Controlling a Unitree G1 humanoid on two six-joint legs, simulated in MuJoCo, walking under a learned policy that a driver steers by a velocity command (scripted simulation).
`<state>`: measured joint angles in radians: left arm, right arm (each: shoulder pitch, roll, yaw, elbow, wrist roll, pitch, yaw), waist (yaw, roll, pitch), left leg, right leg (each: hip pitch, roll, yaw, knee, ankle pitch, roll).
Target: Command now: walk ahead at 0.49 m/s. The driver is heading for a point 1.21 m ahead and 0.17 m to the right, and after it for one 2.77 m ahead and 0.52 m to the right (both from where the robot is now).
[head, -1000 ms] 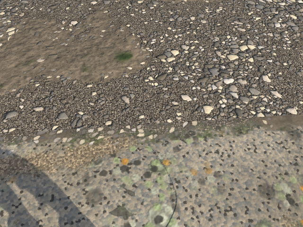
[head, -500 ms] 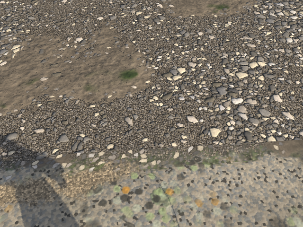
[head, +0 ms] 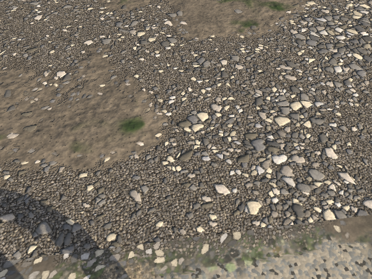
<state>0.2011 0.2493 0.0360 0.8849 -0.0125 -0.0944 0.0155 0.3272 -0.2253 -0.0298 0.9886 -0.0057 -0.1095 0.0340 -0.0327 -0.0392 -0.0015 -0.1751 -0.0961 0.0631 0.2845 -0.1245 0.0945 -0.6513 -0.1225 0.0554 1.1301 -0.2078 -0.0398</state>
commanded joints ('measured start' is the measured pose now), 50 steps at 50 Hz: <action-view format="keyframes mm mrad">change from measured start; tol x32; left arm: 1 32 41 11 -43 12 6 7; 50 111 69 41 -9 -8 -1 -8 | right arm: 1 -39 -134 -22 -57 1 -16 -20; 50 -125 -98 -41 -122 5 -10 10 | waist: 1 46 73 56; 17 152 -224 -379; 50 46 104 -42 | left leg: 1 -98 286 -219 -202 61 173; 13 183 347 -190 2 208 85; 15 37 241 -95 403 366 28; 18 -629 109 -184 1064 -372 -27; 39 -469 176 -75 278 119 -13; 42 -57 96 -5 232 68 47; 44 581 480 -692 105 -145 291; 50 11 331 -323 -110 51 153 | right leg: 1 -27 -43 4 -151 157 27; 12 59 47 -52 -613 142 -13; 15 589 30 -17 -633 130 -105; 17 1057 -292 683 -822 -65 -296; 23 485 -96 153 -970 178 -177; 42 640 -60 -44 -550 672 -94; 44 24 192 -53 110 -296 0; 50 66 -21 27 -1 -71 -36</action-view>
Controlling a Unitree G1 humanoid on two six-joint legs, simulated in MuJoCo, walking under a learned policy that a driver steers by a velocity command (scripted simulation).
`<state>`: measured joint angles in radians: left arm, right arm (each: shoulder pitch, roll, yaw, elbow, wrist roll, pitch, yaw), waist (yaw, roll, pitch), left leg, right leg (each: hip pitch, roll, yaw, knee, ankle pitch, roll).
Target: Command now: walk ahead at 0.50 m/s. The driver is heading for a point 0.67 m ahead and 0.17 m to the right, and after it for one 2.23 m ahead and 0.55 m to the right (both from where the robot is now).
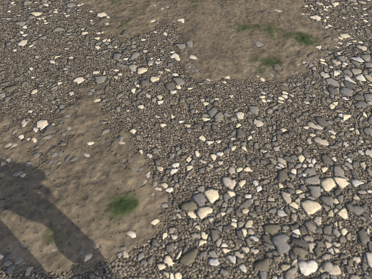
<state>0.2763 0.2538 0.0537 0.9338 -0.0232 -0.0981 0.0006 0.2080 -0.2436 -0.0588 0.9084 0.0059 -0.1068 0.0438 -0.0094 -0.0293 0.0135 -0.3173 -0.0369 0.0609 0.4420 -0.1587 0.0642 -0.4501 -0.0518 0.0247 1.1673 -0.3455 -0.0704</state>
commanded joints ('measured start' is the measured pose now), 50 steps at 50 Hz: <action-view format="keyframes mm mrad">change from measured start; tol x64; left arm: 1 27 53 24 -64 3 11 9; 50 245 98 9 84 5 16 -5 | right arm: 1 7 -95 -16 -34 -4 -15 -5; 50 115 -141 -24 -19 -9 25 -18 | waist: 1 29 91 -37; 50 -64 169 -450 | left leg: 1 130 267 -293 -291 111 186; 18 317 300 -192 -26 93 99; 23 -416 -18 -139 1018 -507 -37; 43 -316 78 -42 78 226 -4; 50 620 441 -520 32 854 321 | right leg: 1 -137 -95 48 -92 77 2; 18 -150 -47 31 -732 403 -7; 23 895 -353 513 -645 611 -266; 46 506 -115 25 -686 1028 -40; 50 -81 91 134 166 -343 89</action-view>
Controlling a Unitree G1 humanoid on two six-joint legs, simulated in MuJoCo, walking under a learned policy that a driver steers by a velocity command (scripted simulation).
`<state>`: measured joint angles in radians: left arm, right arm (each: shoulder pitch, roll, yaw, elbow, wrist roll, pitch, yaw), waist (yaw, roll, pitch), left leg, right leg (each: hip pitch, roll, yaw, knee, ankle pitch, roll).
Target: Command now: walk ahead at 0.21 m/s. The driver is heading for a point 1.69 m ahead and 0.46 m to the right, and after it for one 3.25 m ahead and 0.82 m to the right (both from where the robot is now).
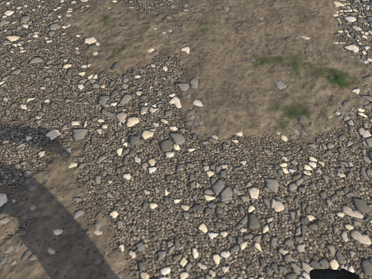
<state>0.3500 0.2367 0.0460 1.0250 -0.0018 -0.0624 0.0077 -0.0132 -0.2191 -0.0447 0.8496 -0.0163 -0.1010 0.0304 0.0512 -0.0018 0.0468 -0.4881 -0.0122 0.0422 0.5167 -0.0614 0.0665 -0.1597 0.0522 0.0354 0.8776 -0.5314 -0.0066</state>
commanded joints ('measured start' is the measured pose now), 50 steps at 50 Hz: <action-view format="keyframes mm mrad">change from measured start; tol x8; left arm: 1 54 134 24 -44 -33 -10 -6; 6 35 28 20 -44 6 62 37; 16 -99 157 42 -49 14 72 42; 20 -144 71 24 -31 16 41 32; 50 -113 50 6 46 5 53 31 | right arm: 1 214 -145 -31 16 21 26 -9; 5 37 -99 -13 10 -16 33 -11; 16 173 -91 -1 92 9 69 -47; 50 186 -93 -7 232 17 104 -73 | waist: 1 -103 94 -313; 4 -8 64 -130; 13 3 101 -105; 17 -61 -96 6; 50 -54 -5 -29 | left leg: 1 619 367 -391 -95 569 267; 5 108 225 -189 -258 261 175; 8 100 211 -153 -277 183 176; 14 36 147 -171 -294 -458 47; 19 255 38 -50 -136 -239 -24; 28 296 47 -43 -82 8 -24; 50 312 53 -46 -79 7 -39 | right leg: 1 -432 -62 68 426 -101 29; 5 -173 -129 4 101 74 45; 12 0 -106 -31 -268 339 22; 15 9 -163 28 -456 358 -19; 18 -219 -141 38 -537 78 -26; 30 -60 -113 -1 -455 480 -20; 50 -55 -89 -26 -473 438 -17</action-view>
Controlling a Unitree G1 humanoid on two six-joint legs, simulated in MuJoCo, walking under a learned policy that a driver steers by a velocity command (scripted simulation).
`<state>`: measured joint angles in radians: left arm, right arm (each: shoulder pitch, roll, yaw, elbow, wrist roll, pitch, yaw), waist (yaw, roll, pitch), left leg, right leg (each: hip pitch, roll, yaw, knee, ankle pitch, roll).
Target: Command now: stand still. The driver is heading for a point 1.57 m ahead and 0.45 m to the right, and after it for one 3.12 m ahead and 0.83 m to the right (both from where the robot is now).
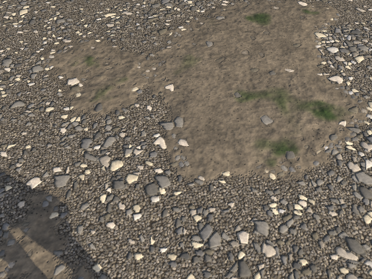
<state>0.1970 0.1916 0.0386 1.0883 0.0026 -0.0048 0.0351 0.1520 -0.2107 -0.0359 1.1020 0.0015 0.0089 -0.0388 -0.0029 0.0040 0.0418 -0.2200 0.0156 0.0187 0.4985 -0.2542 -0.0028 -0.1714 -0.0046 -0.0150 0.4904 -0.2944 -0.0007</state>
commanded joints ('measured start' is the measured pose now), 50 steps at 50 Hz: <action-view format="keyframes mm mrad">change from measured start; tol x8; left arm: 1 41 95 13 -16 0 -4 4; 34 154 88 3 16 -14 -3 16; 47 204 47 3 -68 -39 -130 -32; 50 -81 59 -3 -183 -29 -161 -55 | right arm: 1 22 -100 -16 -18 -1 -6 -3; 44 199 -69 -18 -28 37 -111 28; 47 289 -94 -25 -25 43 -142 38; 50 619 -162 -46 50 9 -153 43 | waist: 1 0 -11 -22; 44 -1 3 87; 47 -17 51 50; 50 -196 237 -61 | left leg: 1 43 25 -22 -62 194 30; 31 9 19 -24 -87 104 30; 34 -48 -12 -7 -65 -348 62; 36 -119 20 -57 -70 -478 94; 46 -90 72 -200 16 -273 183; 48 142 148 -357 27 5 249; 50 516 390 -742 -159 182 389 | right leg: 1 -45 -31 24 -87 193 -22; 31 -80 -21 15 -103 94 -16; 35 -175 -9 21 -78 -412 -73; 43 -204 -63 122 -16 -345 -142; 47 -295 -17 81 186 -86 -146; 49 -656 55 -31 621 234 -65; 50 -894 42 27 833 -257 -70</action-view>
